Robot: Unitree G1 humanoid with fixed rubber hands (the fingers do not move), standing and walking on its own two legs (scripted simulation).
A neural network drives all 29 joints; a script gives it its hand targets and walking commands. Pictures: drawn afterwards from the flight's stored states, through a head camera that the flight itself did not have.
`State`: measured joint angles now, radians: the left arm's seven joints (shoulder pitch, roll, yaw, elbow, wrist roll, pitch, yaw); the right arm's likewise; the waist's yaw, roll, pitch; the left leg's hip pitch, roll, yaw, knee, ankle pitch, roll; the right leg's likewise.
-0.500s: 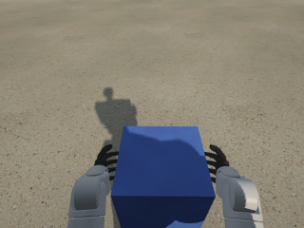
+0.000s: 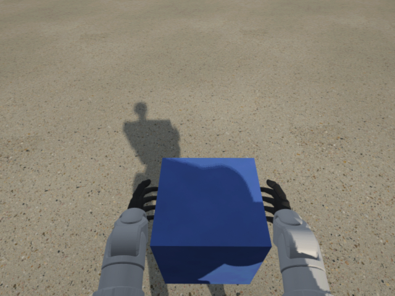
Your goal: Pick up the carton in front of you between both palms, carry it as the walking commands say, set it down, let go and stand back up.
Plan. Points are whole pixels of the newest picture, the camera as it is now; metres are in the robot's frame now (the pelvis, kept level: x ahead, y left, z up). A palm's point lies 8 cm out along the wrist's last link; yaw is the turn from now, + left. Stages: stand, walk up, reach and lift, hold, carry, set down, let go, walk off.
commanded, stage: carry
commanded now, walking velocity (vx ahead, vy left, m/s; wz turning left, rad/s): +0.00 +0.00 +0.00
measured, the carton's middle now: (207, 223) +0.32 +0.00 -0.05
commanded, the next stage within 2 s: hold in 0.40 s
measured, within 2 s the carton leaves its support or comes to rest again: neither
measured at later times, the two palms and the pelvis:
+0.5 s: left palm (129, 219) +0.28 +0.16 +0.04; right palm (276, 217) +0.29 -0.14 +0.04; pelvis +0.00 +0.00 +0.01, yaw +5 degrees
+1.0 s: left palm (131, 227) +0.25 +0.15 +0.05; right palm (275, 199) +0.32 -0.14 +0.05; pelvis +0.01 -0.07 +0.02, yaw +15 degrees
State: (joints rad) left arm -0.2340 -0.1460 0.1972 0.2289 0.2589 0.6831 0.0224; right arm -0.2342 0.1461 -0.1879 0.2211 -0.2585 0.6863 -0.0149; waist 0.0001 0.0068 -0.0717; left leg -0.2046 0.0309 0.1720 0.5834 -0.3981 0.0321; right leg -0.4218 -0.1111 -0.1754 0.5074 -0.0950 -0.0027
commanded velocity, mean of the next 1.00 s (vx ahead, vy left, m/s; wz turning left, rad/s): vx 0.00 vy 0.00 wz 0.00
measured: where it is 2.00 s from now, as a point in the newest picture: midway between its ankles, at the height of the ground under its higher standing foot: outside the picture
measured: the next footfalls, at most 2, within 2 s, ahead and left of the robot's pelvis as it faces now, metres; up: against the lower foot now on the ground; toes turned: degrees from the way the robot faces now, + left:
none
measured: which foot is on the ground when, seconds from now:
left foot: down 0.00-1.00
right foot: down 0.00-1.00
